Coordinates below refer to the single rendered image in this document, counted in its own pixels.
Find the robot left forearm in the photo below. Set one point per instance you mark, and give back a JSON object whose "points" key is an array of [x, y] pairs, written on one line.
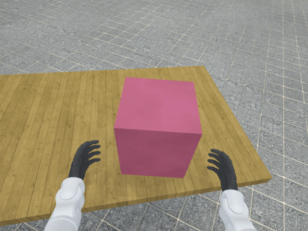
{"points": [[69, 202]]}

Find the left robot hand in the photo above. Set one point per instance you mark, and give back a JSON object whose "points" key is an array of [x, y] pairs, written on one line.
{"points": [[81, 160]]}

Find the robot right forearm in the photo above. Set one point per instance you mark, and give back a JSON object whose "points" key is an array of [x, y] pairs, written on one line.
{"points": [[234, 212]]}

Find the carton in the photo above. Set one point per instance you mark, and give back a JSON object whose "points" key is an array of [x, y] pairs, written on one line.
{"points": [[157, 127]]}

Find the table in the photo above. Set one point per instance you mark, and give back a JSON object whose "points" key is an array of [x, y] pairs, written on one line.
{"points": [[46, 117]]}

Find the right robot hand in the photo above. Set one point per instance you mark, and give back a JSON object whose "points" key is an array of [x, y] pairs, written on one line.
{"points": [[226, 172]]}

